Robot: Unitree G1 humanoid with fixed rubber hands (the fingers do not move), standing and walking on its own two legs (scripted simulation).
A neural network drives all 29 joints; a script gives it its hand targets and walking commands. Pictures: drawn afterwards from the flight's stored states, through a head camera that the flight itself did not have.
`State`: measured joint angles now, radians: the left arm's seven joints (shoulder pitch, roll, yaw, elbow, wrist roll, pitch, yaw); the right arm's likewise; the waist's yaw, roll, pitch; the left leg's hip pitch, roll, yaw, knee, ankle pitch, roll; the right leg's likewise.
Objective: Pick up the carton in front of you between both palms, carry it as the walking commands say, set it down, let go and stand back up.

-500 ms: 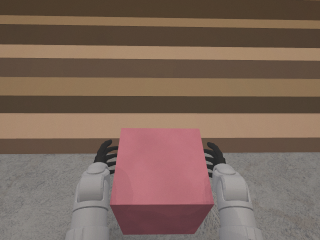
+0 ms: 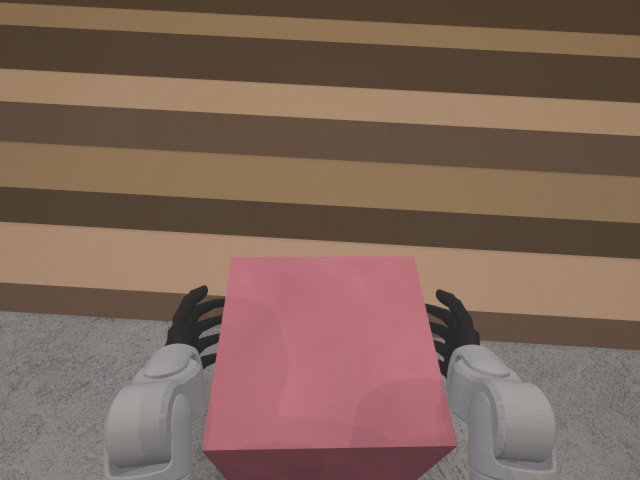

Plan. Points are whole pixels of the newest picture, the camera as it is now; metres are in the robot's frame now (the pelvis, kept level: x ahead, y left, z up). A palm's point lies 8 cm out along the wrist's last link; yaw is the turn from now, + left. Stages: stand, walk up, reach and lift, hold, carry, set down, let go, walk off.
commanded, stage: carry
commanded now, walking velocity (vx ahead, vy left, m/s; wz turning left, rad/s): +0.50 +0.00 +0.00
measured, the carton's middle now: (322, 383) +0.25 +0.00 +0.02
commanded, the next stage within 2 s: none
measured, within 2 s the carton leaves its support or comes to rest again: neither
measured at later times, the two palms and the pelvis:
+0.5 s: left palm (217, 137) +0.60 +0.18 +0.15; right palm (403, 147) +0.58 -0.12 +0.15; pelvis +0.29 +0.04 +0.00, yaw -2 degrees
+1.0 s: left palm (255, 62) +0.97 +0.16 +0.13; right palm (383, 71) +0.96 -0.14 +0.12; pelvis +0.59 +0.01 -0.02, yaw -2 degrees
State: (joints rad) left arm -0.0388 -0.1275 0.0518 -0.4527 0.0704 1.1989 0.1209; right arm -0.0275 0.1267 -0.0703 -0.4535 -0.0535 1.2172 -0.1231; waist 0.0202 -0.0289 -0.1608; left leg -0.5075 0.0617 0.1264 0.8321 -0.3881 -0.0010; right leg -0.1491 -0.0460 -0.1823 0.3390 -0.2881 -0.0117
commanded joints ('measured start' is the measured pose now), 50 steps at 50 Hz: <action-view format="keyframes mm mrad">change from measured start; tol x32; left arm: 1 -437 -844 -676 -113 -364 15 -165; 50 -1277 -757 -453 261 -383 -14 -72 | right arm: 1 -445 846 667 -102 319 -12 156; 50 -1286 734 447 231 277 -41 29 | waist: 1 3 -114 -80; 9 -54 336 -185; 29 -41 176 -87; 33 59 -297 -369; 50 -82 -43 -424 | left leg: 1 -86 -6 52 -182 104 -8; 7 553 -33 107 -335 167 28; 9 711 376 -680 -645 -95 218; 27 549 155 -4 -558 567 124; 30 527 103 86 -253 833 64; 33 -110 -133 -19 454 -110 9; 35 -212 -38 -138 573 -46 67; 46 -29 -110 32 -69 185 40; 50 402 -77 0 -519 718 62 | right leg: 1 172 -226 175 -139 207 -108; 11 -591 -62 154 934 -165 -6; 30 -126 95 -85 135 230 -56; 33 436 -342 753 -26 -34 -254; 47 253 -140 63 278 1148 -157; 50 72 -68 -2 513 776 -82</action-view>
